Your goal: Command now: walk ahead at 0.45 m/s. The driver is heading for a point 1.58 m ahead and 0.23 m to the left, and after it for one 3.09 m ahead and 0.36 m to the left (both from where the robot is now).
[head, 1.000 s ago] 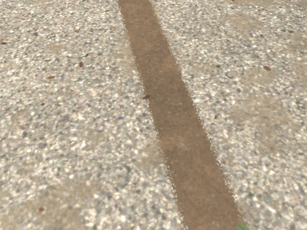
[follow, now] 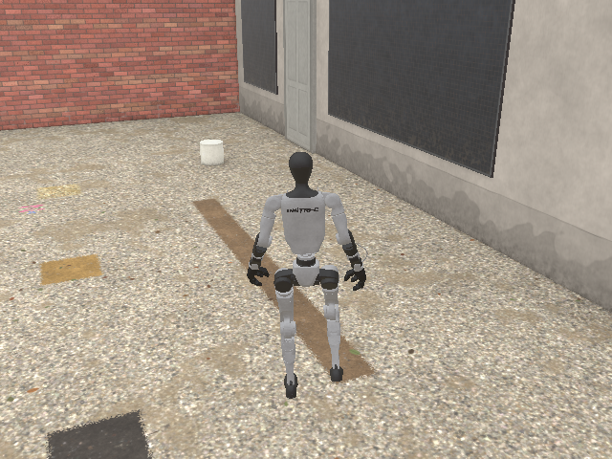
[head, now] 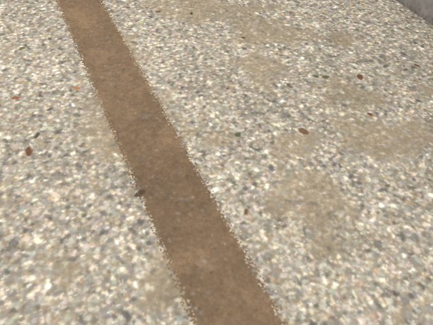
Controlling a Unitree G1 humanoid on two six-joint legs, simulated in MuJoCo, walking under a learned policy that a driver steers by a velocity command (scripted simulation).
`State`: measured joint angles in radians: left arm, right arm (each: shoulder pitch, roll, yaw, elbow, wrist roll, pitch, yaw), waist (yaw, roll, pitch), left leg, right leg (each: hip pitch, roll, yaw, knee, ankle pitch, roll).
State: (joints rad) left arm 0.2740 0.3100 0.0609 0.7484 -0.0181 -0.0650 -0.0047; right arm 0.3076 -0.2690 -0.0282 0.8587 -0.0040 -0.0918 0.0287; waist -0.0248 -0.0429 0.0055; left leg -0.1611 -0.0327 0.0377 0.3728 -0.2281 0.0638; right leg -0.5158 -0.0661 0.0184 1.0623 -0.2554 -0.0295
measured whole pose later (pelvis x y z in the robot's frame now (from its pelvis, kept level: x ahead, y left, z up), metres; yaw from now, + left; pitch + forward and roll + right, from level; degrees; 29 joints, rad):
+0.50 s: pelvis +0.28 -0.05 -0.01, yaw +0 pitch +1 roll -1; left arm 0.22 0.27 0.05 0.74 0.00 -0.08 -0.03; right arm 0.28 -0.31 -0.03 0.84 0.02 -0.08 0.01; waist 0.00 0.03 0.05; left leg -0.46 0.08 -0.04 1.16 -0.34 0.03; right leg -0.28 0.06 -0.06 0.41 -0.14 -0.07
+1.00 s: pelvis +0.56 +0.03 -0.01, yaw +0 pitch +2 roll -1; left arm 0.27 0.31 0.05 0.83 -0.01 -0.07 0.01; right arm 0.18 -0.28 -0.04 0.78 -0.01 -0.08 0.03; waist 0.00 -0.03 0.05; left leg -0.35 -0.02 0.05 0.46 -0.14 0.06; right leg -0.42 -0.02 0.03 1.15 -0.44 0.00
